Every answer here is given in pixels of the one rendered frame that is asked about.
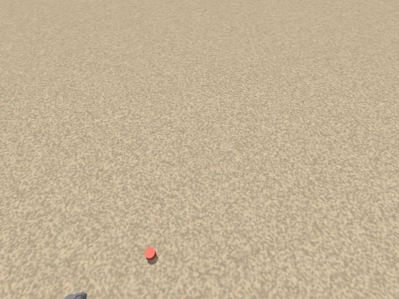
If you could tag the tin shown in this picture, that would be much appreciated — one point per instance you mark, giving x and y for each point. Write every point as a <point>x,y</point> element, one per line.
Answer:
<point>150,253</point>

